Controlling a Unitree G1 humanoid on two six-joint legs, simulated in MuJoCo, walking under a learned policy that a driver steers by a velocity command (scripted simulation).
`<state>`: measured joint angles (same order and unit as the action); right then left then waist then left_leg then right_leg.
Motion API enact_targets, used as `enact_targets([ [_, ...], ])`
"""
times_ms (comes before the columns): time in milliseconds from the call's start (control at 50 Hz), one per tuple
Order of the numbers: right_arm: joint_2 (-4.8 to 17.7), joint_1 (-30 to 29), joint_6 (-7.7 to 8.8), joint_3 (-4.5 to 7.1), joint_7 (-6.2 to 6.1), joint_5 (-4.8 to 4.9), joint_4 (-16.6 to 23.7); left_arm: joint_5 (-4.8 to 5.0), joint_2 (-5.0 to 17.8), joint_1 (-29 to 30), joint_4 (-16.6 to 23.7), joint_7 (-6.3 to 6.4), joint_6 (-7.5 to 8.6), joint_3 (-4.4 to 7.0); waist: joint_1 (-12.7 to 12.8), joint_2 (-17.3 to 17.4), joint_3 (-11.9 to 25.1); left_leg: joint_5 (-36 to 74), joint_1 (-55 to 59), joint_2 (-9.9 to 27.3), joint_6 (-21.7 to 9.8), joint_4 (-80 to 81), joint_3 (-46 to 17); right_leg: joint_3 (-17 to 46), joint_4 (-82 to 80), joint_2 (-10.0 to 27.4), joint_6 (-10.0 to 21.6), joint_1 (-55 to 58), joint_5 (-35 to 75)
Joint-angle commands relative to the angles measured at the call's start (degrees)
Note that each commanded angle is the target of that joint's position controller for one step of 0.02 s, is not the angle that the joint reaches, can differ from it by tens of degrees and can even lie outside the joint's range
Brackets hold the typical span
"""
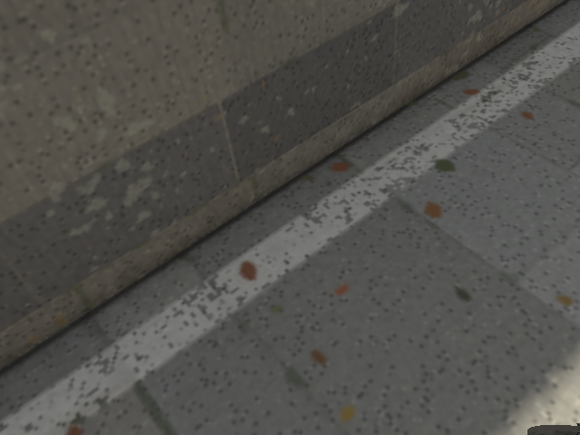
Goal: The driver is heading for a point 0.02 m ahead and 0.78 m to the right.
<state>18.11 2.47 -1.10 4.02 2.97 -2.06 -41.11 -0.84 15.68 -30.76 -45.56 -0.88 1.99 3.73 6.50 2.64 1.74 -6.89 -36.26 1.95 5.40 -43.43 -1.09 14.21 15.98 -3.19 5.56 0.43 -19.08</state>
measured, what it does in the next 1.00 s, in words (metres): walks ahead, turning right: left foot, then right foot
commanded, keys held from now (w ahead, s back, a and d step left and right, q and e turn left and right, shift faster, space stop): w+e+shift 1.00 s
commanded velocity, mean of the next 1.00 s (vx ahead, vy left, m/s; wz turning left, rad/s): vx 0.96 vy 0.00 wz -1.00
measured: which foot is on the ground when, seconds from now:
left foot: up 0.00-0.10, down 0.12-0.56, up 0.58-0.94, down 0.96-1.00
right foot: down 0.00-0.12, up 0.14-0.54, down 0.56-0.94, up 0.96-1.00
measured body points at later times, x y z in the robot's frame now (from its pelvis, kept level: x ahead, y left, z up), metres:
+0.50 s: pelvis +0.39 -0.03 -0.04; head +0.43 -0.06 +0.41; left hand +0.75 +0.02 -0.08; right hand +0.17 -0.22 -0.16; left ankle +0.21 +0.15 -0.74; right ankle +0.54 -0.17 -0.71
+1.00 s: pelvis +0.82 -0.29 -0.04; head +0.84 -0.32 +0.41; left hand +1.07 -0.11 -0.15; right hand +0.76 -0.63 -0.09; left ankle +1.00 -0.30 -0.75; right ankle +0.59 -0.16 -0.67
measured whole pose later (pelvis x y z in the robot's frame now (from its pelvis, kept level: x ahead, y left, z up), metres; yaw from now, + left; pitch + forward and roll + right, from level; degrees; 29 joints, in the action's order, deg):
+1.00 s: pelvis +0.82 -0.29 -0.04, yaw -57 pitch +2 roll +1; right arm 16.6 2.4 3.8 0.1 -1.0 -3.0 -33.4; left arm -0.1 21.9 -23.4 -48.8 -0.5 3.7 4.8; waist 5.3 -1.7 -3.0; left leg -9.9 -29.9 2.4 1.9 -37.3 -0.5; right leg 13.9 55.8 -10.4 8.3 -3.6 -27.3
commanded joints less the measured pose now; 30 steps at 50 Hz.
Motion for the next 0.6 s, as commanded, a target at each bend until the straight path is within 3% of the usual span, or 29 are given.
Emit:
enact_targets([
  [20,3.99,-14.84,1.9,0.39,-0.01,0.72,8.8,0.04,11.68,1.63,3.01,0.86,1.23,3.11,0.95,-11.24,-8.11,-0.99,-3.47,-0.83,-0.7,7.2,0.31,14.52,-5.85,11.22,9.27,-2.39,-1.12],
  [60,4.79,-10.3,2.51,0.47,-0.45,0.99,8.84,0.18,12.54,4.57,3.23,1.16,1.56,3.33,-2.12,-12.38,-7.36,-2.86,6.17,-1.21,-2.19,10.52,0.22,15.99,-4.22,12.11,8.11,-4.96,8.61],
  [80,5.72,-3.95,2.95,0.85,-1.09,1.2,7.59,0.09,13.31,7.97,3.81,1.03,1.79,3.44,-5.9,-12.45,-5.4,-5.7,16.45,-2.51,-3.2,12.03,1.01,14.84,-0.52,11.4,6.66,-8.87,19.05],
  [100,8.2,8.25,3.51,2.0,-2.24,1.22,4.3,-0.05,13.95,10.65,4.17,0.58,2.18,3.52,-11.97,-9.34,0.64,-7.22,33.1,-3.72,-4.33,12.07,2.2,12.08,11.11,8.17,4.84,-14.31,29.52],
  [120,12.68,21.76,3.95,3.47,-3.76,0.38,1.73,0.08,12.47,12.5,4.5,0.0,2.81,3.09,-18.78,-2.27,9.2,-15.34,51.32,2.35,-5.81,11.42,-3.17,6.34,30.43,1.78,2.93,-23.59,29.16],
  [140,19.59,29.83,4.09,4.65,-4.55,-1.66,1.14,1.54,3.86,11.42,7.94,-0.06,3.46,1.0,-18.82,19.33,17.78,-49.5,63.7,19.21,-8.06,23.94,-30.95,-0.65,51.98,-6.6,1.11,-39.22,-5.56],
  [160,16.39,19.82,3.98,3.85,-4.24,-1.59,2.82,1.63,4.12,10.61,7.96,0.35,3.16,-0.12,-12.25,21.15,13.23,-52.25,54.45,23.43,-9.48,33.2,-49.45,-2.53,60.6,-3.55,1.79,-44.9,-7.43],
  [180,9.95,13.68,3.72,2.44,-4.17,-1.42,4.45,0.36,6.72,13.02,6.39,0.24,2.37,0.26,-10.47,10.57,5.33,-47.64,46.61,22.58,-10.35,31.31,-42.12,-4.75,62.5,0.93,2.02,-45.56,-1.7],
  [200,6.75,13.19,3.67,1.72,-4.15,-1.21,3.69,-0.83,7.73,15.46,5.86,-0.64,1.73,0.45,-10.3,2.46,1.35,-37.89,41.26,20.49,-11.09,29.87,-31.55,-6.74,60.72,3.99,1.67,-44.54,2.0],
  [220,5.23,14.07,3.83,1.21,-4.17,-1.23,2.52,-1.4,7.38,17.02,5.66,-1.61,1.21,0.5,-9.73,0.79,-1.03,-29.53,37.7,17.89,-10.99,30.54,-23.2,-7.45,58.86,6.02,1.19,-43.42,3.59],
  [240,3.79,15.74,4.26,0.58,-4.12,-1.18,0.75,-1.86,6.33,18.63,6.42,-2.55,0.54,0.17,-9.18,2.53,-3.4,-23.86,35.4,16.19,-10.66,31.41,-17.19,-7.82,58.13,7.19,0.73,-43.88,4.18],
  [280,1.28,19.01,5.4,-0.15,-3.34,-0.11,-2.42,-1.5,3.79,22.43,7.92,-3.8,-0.78,-0.78,-9.0,3.05,-6.34,-12.52,35.06,14.18,-8.75,32.66,-7.91,-8.85,58.24,8.38,0.72,-46.87,6.43],
  [320,1.04,20.85,6.42,-0.42,-2.76,0.48,-4.0,-1.39,2.92,25.98,10.11,-4.41,-1.33,-1.49,-8.26,2.6,-7.05,0.44,35.84,14.72,-8.15,32.57,-1.15,-9.94,58.54,8.64,0.77,-50.35,9.47],
  [360,1.37,19.59,7.23,-0.58,-2.64,0.36,-4.49,-1.16,2.85,30.04,12.38,-4.81,-1.33,-2.08,-6.66,2.1,-8.34,9.71,33.22,13.04,-7.31,34.27,6.76,-12.36,53.74,8.07,0.69,-49.28,13.23],
  [420,2.82,21.56,7.64,-0.58,-3.27,0.28,-6.4,-1.19,2.56,38.13,15.04,-5.94,-1.37,-3.17,-7.18,-0.83,-12.31,23.33,31.14,9.74,-5.87,37.51,15.77,-21.3,37.92,5.65,2.24,-43.01,15.93],
  [440,4.1,22.3,7.64,-0.43,-3.47,0.23,-6.82,-1.09,2.02,38.93,15.15,-6.09,-1.29,-3.51,-6.85,-0.82,-12.15,35.71,31.1,9.43,-5.33,36.62,17.91,-24.22,33.53,3.59,3.49,-37.98,16.25],
  [460,5.89,23.75,7.51,-0.12,-3.81,0.35,-6.97,-0.99,2.47,38.14,14.47,-5.96,-1.25,-3.39,-6.18,0.0,-10.13,51.66,33.24,9.87,-5.18,33.57,18.62,-26.63,31.8,0.89,4.42,-33.27,16.17],
  [480,8.21,24.17,7.11,0.34,-4.27,0.54,-6.84,-0.87,3.55,34.9,13.21,-5.53,-1.27,-3.0,-3.89,1.9,-7.28,63.86,35.85,10.93,-5.03,28.5,18.72,-27.35,30.87,-1.14,5.17,-28.76,14.87],
  [500,10.58,23.13,6.37,0.87,-4.69,0.64,-6.36,-0.69,5.55,28.71,11.29,-4.82,-1.27,-2.23,-0.12,3.54,-3.36,71.14,37.09,12.23,-5.03,20.31,18.28,-26.52,30.16,-2.69,6.0,-22.06,12.66],
  [520,12.39,20.57,5.49,1.29,-4.87,0.61,-5.42,-0.61,8.19,18.37,8.33,-3.91,-1.29,-0.94,5.23,4.65,1.72,74.62,35.52,13.73,-5.74,7.97,17.05,-24.7,29.94,-3.93,7.34,-11.52,10.03],
  [540,12.27,17.08,4.75,1.22,-4.59,0.42,-3.81,-0.59,11.36,5.17,4.11,-2.64,-1.14,0.9,10.5,4.18,7.13,68.33,28.18,14.03,-6.74,-8.79,15.46,-20.66,25.91,-3.99,9.59,4.12,8.59],
  [560,9.51,17.06,4.27,0.94,-3.61,-0.31,-4.06,0.19,13.43,3.41,1.87,-0.99,-1.27,2.72,8.46,-2.91,6.43,18.46,15.47,6.77,-6.3,-29.25,14.99,-14.24,20.76,-1.22,11.09,14.44,6.08],
  [580,1.88,17.7,4.61,-1.04,-3.07,-1.37,-0.87,0.66,17.96,8.76,3.51,-0.04,-1.83,3.47,1.02,-13.67,3.82,-23.47,-0.04,-0.19,-5.5,-49.71,12.82,3.18,23.67,8.03,12.62,15.53,15.25],
  [600,5.03,18.05,5.79,-0.75,-3.03,0.5,6.11,-0.99,20.68,8.41,5.69,-0.14,-2.5,3.94,-0.61,-12.7,15.81,-21.57,-12.32,-1.98,-4.36,-54.23,0.41,27.47,9.51,16.07,22.88,27.3,3.91],
])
